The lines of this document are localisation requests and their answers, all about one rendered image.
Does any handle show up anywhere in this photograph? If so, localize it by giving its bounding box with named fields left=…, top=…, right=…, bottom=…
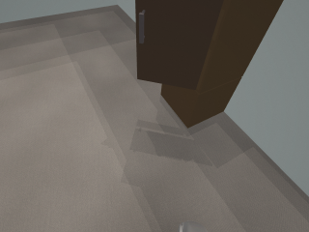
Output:
left=139, top=10, right=146, bottom=44

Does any cupboard door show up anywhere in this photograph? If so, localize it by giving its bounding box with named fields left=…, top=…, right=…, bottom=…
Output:
left=135, top=0, right=224, bottom=90

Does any robot right thigh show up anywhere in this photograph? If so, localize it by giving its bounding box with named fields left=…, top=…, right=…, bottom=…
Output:
left=178, top=220, right=208, bottom=232

